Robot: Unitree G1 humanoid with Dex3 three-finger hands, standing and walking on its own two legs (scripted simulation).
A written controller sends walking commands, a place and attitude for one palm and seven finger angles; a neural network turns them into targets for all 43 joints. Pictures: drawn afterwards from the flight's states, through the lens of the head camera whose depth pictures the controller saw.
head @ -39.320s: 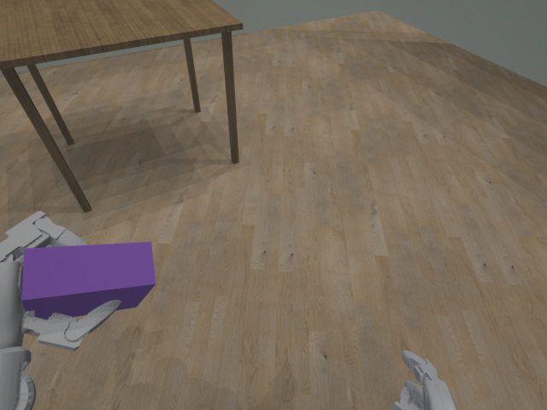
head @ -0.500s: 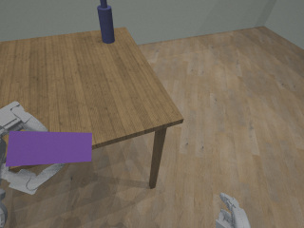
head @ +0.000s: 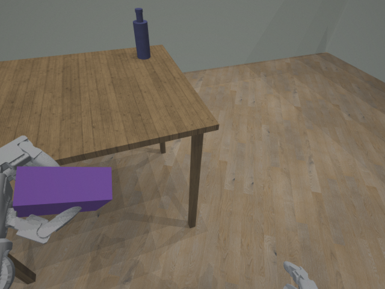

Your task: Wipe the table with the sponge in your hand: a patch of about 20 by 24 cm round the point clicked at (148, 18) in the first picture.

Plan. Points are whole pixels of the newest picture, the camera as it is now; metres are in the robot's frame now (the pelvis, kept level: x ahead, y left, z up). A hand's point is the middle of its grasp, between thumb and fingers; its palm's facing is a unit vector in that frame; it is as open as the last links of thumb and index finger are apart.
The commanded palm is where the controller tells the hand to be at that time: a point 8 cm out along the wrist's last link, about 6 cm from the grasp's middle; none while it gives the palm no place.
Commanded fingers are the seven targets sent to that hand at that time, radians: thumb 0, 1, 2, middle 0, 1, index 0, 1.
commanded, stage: stop stepping back and stand still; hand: left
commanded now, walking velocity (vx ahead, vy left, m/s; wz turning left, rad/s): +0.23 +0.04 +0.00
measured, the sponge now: (77, 192) +0.22 +0.19 +0.17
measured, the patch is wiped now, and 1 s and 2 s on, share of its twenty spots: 0.95 0.95 0.95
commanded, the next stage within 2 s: stand and wait in 1.30 s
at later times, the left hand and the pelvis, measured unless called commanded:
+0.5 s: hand (49, 252) +0.12 +0.17 +0.21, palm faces +0.40 -0.81 -0.42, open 9.3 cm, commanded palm +0.08 +0.23 +0.22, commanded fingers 0.00 0.10 1.30 -1.20 -1.60 -1.20 -1.60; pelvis -0.07 -0.06 +0.01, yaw +2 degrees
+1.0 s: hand (32, 231) +0.15 +0.21 +0.20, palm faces +0.46 -0.79 -0.40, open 9.3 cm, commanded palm +0.09 +0.25 +0.22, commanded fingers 0.00 0.10 1.30 -1.20 -1.60 -1.20 -1.60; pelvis -0.05 -0.04 +0.01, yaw +3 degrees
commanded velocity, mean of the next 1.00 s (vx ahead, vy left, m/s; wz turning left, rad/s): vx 0.10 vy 0.05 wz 0.00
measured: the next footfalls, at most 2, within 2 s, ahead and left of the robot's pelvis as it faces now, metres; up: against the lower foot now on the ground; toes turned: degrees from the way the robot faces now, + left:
left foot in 0.02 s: +0.01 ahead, +0.13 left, +0.00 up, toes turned +4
right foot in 0.26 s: +0.02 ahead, -0.14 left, +0.00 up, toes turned +0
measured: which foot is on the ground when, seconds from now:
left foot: up 0.00-0.00, down 0.02-0.26, up 0.28-0.52, down 0.54-1.00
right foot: down 0.00-0.02, up 0.04-0.24, down 0.26-1.00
